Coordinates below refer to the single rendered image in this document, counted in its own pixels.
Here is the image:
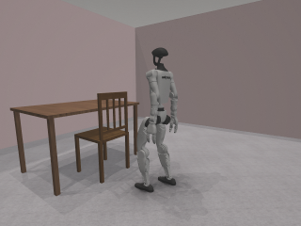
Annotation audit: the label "table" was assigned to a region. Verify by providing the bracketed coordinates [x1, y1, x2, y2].
[10, 99, 140, 196]

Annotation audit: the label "right robot upper arm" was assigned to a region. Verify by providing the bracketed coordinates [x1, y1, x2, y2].
[169, 72, 178, 99]

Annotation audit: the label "right robot forearm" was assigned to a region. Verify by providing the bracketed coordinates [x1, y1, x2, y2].
[170, 96, 178, 118]

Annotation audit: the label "right robot shin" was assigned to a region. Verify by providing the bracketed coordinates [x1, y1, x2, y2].
[157, 146, 172, 180]

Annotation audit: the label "left robot forearm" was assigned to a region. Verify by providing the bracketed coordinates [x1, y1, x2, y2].
[149, 92, 159, 124]

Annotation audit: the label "left robot upper arm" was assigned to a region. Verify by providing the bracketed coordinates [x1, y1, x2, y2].
[146, 70, 160, 101]

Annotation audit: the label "chair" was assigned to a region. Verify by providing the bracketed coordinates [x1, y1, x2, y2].
[74, 91, 130, 184]

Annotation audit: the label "left robot hand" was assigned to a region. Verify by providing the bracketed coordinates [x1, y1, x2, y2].
[146, 123, 157, 144]

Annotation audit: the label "humanoid robot head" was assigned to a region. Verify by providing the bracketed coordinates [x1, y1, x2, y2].
[151, 47, 168, 72]

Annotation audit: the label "right robot hand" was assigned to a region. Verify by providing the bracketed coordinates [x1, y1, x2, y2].
[169, 117, 179, 134]

